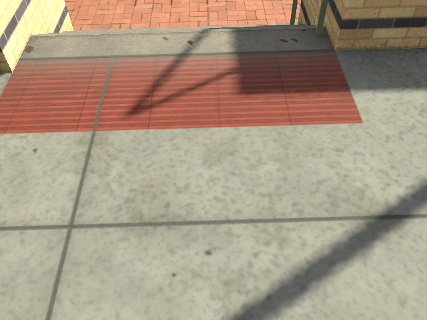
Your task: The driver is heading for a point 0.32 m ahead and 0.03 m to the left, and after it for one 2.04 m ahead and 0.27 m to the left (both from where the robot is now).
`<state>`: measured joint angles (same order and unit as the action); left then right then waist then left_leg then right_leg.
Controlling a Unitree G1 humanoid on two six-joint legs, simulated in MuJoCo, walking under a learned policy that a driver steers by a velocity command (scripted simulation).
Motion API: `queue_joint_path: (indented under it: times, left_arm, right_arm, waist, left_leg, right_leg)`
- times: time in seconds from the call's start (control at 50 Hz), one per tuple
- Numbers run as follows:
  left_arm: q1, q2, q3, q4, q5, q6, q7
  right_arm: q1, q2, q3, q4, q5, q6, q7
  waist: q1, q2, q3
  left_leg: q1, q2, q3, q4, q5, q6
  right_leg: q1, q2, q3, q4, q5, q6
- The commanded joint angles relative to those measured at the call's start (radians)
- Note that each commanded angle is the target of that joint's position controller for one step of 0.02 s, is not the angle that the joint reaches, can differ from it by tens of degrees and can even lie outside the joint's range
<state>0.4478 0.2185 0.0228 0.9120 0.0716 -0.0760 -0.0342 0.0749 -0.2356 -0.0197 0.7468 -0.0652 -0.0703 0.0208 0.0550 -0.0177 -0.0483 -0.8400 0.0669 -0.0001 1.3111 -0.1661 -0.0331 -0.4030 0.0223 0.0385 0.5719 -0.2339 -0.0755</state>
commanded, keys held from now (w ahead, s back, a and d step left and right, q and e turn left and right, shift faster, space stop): e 0.14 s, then no key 0.10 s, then w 0.26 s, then q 0.50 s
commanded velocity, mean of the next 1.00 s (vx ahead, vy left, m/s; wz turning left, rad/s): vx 0.13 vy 0.00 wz -0.04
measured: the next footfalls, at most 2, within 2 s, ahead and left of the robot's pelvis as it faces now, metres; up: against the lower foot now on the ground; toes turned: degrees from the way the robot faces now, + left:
left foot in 0.16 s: +0.08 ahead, +0.14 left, +0.00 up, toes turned -9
right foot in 0.90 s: +0.33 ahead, -0.16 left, -0.16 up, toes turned -9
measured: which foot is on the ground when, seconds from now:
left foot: up 0.00-0.14, down 0.16-0.90, up 0.92-1.00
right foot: down 0.00-0.20, up 0.22-0.88, down 0.90-1.00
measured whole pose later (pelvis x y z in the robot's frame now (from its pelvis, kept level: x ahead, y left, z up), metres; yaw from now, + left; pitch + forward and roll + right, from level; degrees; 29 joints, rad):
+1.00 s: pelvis +0.22 -0.05 -0.16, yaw +0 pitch +3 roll +1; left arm 0.13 0.21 0.03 0.84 0.07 -0.07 -0.05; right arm 0.51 -0.17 0.00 0.95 -0.04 -0.04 0.04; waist -0.12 0.00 -0.05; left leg -0.67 -0.05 -0.12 1.94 -0.75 -0.03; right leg -0.38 -0.07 -0.14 0.45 -0.12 -0.03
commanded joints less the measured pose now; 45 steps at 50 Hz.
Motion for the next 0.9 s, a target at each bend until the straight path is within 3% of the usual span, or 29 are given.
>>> queue_joint_path:
  times: [0.02, 0.06, 0.08, 0.12, 0.16, 0.18, 0.2, 0.22, 0.24, 0.26, 0.28, 0.3, 0.32, 0.36, 0.42, 0.44, 0.5, 0.58, 0.62, 0.66, 0.68, 0.72, 0.74, 0.78, 0.82, 0.84, 0.86, 0.88, 0.9]
  left_arm:
    - [-0.172, 0.157, 0.013, -0.118, 0.033, -0.02, 0.007]
    - [-0.168, 0.17, 0.017, -0.129, 0.029, -0.028, 0.009]
    - [-0.068, 0.169, 0.031, -0.093, -0.022, -0.037, 0.015]
    - [0.055, 0.164, 0.045, -0.046, -0.034, -0.032, 0.026]
    - [0.033, 0.145, 0.047, -0.039, -0.039, -0.012, 0.031]
    - [0.037, 0.124, 0.037, -0.038, -0.038, -0.008, 0.024]
    - [0.074, 0.0, 0.004, -0.091, -0.027, -0.009, 0.019]
    - [-0.125, 0.039, 0.012, -0.179, -0.037, -0.006, 0.041]
    - [-0.228, 0.073, 0.019, -0.19, -0.041, 0.013, 0.068]
    - [-0.162, 0.083, 0.027, -0.157, -0.045, 0.031, 0.092]
    - [-0.084, 0.129, 0.044, -0.1, -0.024, 0.037, 0.093]
    - [0.009, 0.111, 0.044, -0.026, 0.009, 0.032, 0.064]
    - [0.055, 0.073, 0.036, 0.007, 0.036, 0.022, 0.023]
    - [-0.012, 0.045, 0.033, 0.013, 0.042, 0.017, -0.016]
    - [-0.185, 0.039, 0.026, -0.018, 0.009, 0.016, -0.006]
    - [-0.178, 0.032, 0.017, -0.009, 0.014, 0.017, -0.002]
    - [-0.212, 0.049, 0.007, -0.008, 0.03, 0.012, -0.015]
    - [-0.278, 0.022, -0.006, -0.048, 0.028, 0.014, -0.014]
    - [-0.413, 0.005, -0.016, -0.093, 0.024, 0.024, -0.005]
    - [-0.484, -0.011, -0.021, -0.106, 0.027, 0.022, -0.006]
    - [-0.521, -0.024, -0.025, -0.108, 0.029, 0.022, -0.009]
    - [-0.502, -0.041, -0.043, -0.08, 0.04, 0.018, -0.029]
    - [-0.484, -0.024, -0.044, -0.088, 0.035, 0.021, -0.033]
    - [-0.417, 0.004, -0.031, -0.099, 0.011, 0.026, -0.023]
    - [-0.443, 0.048, -0.02, -0.118, -0.001, 0.031, -0.023]
    - [-0.473, 0.031, -0.028, -0.126, -0.005, 0.024, -0.027]
    - [-0.416, 0.029, -0.024, -0.109, -0.021, 0.016, -0.02]
    - [-0.257, 0.08, 0.005, -0.06, -0.035, -0.004, 0.0]
    - [-0.041, 0.163, 0.051, -0.05, -0.034, -0.016, 0.018]
  right_arm:
    - [0.291, -0.033, 0.007, 0.033, -0.02, 0.005, 0.025]
    - [0.245, -0.084, -0.013, -0.038, -0.022, -0.003, 0.001]
    - [0.075, -0.071, -0.009, -0.104, 0.0, 0.016, -0.019]
    - [-0.019, -0.035, 0.014, -0.13, 0.039, 0.045, -0.05]
    - [0.057, -0.057, 0.003, -0.103, 0.076, 0.037, -0.057]
    - [0.147, -0.1, -0.019, -0.068, 0.079, 0.027, -0.061]
    - [0.241, -0.209, -0.05, -0.047, 0.052, 0.011, -0.076]
    - [0.404, -0.228, -0.076, -0.037, -0.03, -0.004, -0.049]
    - [0.433, -0.193, -0.067, -0.001, -0.078, -0.001, -0.032]
    - [0.372, -0.172, -0.069, 0.007, -0.05, 0.006, 0.004]
    - [0.312, -0.097, -0.049, 0.002, -0.004, 0.013, 0.038]
    - [0.305, -0.016, -0.025, 0.051, 0.04, 0.012, 0.078]
    - [0.285, -0.003, -0.02, 0.059, 0.052, 0.003, 0.095]
    - [0.336, -0.055, -0.041, 0.102, 0.02, -0.01, 0.07]
    - [0.426, -0.013, -0.02, 0.198, 0.0, -0.038, 0.038]
    - [0.442, -0.01, -0.016, 0.232, -0.014, -0.043, 0.032]
    - [0.42, -0.005, 0.005, 0.258, -0.012, -0.054, 0.029]
    - [0.494, 0.013, 0.028, 0.322, -0.016, -0.058, 0.026]
    - [0.675, 0.055, 0.039, 0.411, -0.011, -0.065, -0.02]
    - [0.795, 0.062, 0.034, 0.44, 0.006, -0.06, -0.046]
    - [0.815, 0.097, 0.043, 0.446, 0.005, -0.054, -0.049]
    - [0.696, 0.128, 0.055, 0.378, 0.009, -0.044, -0.048]
    - [0.603, 0.07, 0.044, 0.319, 0.009, -0.038, -0.048]
    - [0.508, 0.021, 0.037, 0.269, -0.014, -0.041, -0.028]
    - [0.579, 0.02, 0.03, 0.271, 0.001, -0.046, -0.034]
    - [0.61, 0.002, 0.02, 0.284, 0.007, -0.033, -0.035]
    - [0.595, -0.011, 0.015, 0.284, 0.013, -0.012, -0.034]
    - [0.568, -0.024, 0.017, 0.277, 0.011, 0.01, -0.019]
    - [0.56, -0.032, 0.02, 0.257, -0.024, 0.024, 0.031]
  waist:
    - [-0.161, -0.066, -0.042]
    - [-0.144, -0.061, -0.056]
    - [-0.061, -0.063, -0.018]
    - [0.044, -0.13, -0.05]
    - [0.011, -0.105, -0.087]
    - [-0.034, -0.034, -0.149]
    - [-0.022, 0.242, -0.28]
    - [-0.188, 0.274, -0.198]
    - [-0.209, -0.001, -0.107]
    - [-0.137, 0.013, -0.092]
    - [-0.093, 0.065, -0.083]
    - [-0.031, 0.056, -0.03]
    - [-0.004, 0.069, -0.026]
    - [-0.06, 0.082, 0.03]
    - [-0.109, 0.076, 0.037]
    - [-0.098, 0.102, 0.035]
    - [-0.083, 0.089, 0.041]
    - [-0.082, 0.1, 0.039]
    - [-0.18, 0.101, 0.077]
    - [-0.235, 0.116, 0.078]
    - [-0.244, 0.116, 0.092]
    - [-0.207, 0.066, 0.129]
    - [-0.181, 0.051, 0.111]
    - [-0.117, 0.099, 0.115]
    - [-0.168, 0.095, 0.154]
    - [-0.205, 0.096, 0.162]
    - [-0.186, 0.079, 0.154]
    - [-0.108, 0.039, 0.109]
    - [0.007, -0.004, -0.073]
  left_leg:
    - [0.401, -0.041, 0.02, 0.033, 0.216, -0.01]
    - [0.362, -0.045, 0.007, 0.026, 0.009, -0.038]
    - [0.21, -0.034, -0.034, -0.286, -0.32, -0.064]
    - [0.111, -0.047, -0.09, -0.463, -0.324, -0.068]
    - [0.213, -0.084, -0.077, -0.688, -0.121, 0.001]
    - [0.461, -0.07, -0.089, -0.769, 0.065, 0.086]
    - [0.891, 0.148, -0.29, -0.76, 0.696, 0.359]
    - [1.064, 0.337, -0.658, -0.862, 0.829, 0.596]
    - [1.042, 0.375, -0.648, -0.861, 0.832, 0.547]
    - [0.945, 0.33, -0.548, -0.865, 0.698, 0.475]
    - [0.853, 0.265, -0.446, -0.876, 0.593, 0.406]
    - [0.76, 0.158, -0.324, -0.856, 0.398, 0.293]
    - [0.634, 0.09, -0.248, -0.904, 0.134, 0.229]
    - [0.542, 0.092, -0.275, -1.031, -0.259, 0.291]
    - [0.663, 0.141, -0.326, -1.063, -0.279, 0.339]
    - [0.698, 0.149, -0.335, -1.044, -0.231, 0.334]
    - [0.627, 0.127, -0.26, -0.989, -0.116, 0.326]
    - [0.536, 0.101, -0.207, -0.867, 0.25, 0.319]
    - [0.878, 0.149, -0.319, -0.757, 0.226, 0.317]
    - [0.969, 0.136, -0.376, -0.692, 0.188, 0.313]
    - [0.909, 0.135, -0.403, -0.663, 0.169, 0.317]
    - [0.617, 0.084, -0.376, -0.587, 0.008, 0.302]
    - [0.397, 0.044, -0.318, -0.593, -0.09, 0.287]
    - [0.134, 0.029, -0.311, -0.592, -0.214, 0.268]
    - [0.285, 0.044, -0.371, -0.503, -0.25, 0.248]
    - [0.364, 0.025, -0.381, -0.461, -0.254, 0.23]
    - [0.392, 0.0, -0.382, -0.385, -0.255, 0.213]
    - [0.32, -0.039, -0.347, -0.235, -0.247, 0.169]
    - [0.165, -0.089, -0.262, 0.011, -0.19, 0.077]
  right_leg:
    - [-0.333, -0.165, 0.192, -0.039, 0.394, -0.195]
    - [-0.244, -0.2, 0.298, 0.033, 0.468, -0.212]
    - [-0.04, -0.243, 0.387, -0.032, 0.457, -0.229]
    - [0.198, -0.305, 0.575, -0.018, 0.343, -0.253]
    - [0.198, -0.284, 0.623, 0.039, 0.38, -0.244]
    - [0.074, -0.211, 0.553, 0.097, 0.326, -0.189]
    - [-0.242, -0.032, 0.27, 0.29, -0.041, -0.02]
    - [-0.672, 0.176, 0.155, 0.52, -0.511, 0.12]
    - [-0.801, 0.132, 0.222, 0.688, -0.462, 0.158]
    - [-0.782, 0.097, 0.253, 0.782, -0.346, 0.171]
    - [-0.723, 0.074, 0.258, 0.775, -0.237, 0.168]
    - [-0.66, 0.03, 0.231, 0.735, -0.114, 0.159]
    - [-0.568, -0.002, 0.161, 0.763, -0.032, 0.151]
    - [-0.573, -0.001, 0.111, 0.797, 0.056, 0.102]
    - [-0.647, -0.043, 0.14, 0.589, 0.217, 0.079]
    - [-0.662, -0.057, 0.166, 0.596, 0.264, 0.074]
    - [-0.593, -0.069, 0.09, 0.591, 0.302, 0.061]
    - [-0.392, -0.096, -0.038, 0.506, 0.218, 0.088]
    - [-0.717, -0.148, 0.056, 0.332, 0.303, 0.129]
    - [-0.801, -0.153, 0.047, 0.189, 0.342, 0.137]
    - [-0.776, -0.162, 0.036, 0.141, 0.365, 0.131]
    - [-0.557, -0.171, 0.039, 0.032, 0.6, 0.103]
    - [-0.316, -0.135, -0.029, -0.029, 0.68, 0.089]
    - [0.008, -0.11, -0.068, 0.035, 0.637, 0.074]
    - [-0.018, -0.114, -0.046, -0.152, 0.567, 0.066]
    - [0.005, -0.109, -0.029, -0.28, 0.541, 0.059]
    - [0.095, -0.107, -0.043, -0.411, 0.6, 0.05]
    - [0.328, -0.12, -0.102, -0.454, 0.743, 0.028]
    - [0.704, -0.208, -0.097, -0.268, 0.837, -0.062]
Over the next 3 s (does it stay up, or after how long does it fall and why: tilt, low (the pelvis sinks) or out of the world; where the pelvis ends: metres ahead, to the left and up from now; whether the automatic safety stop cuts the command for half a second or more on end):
stays up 0.83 0.01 -0.33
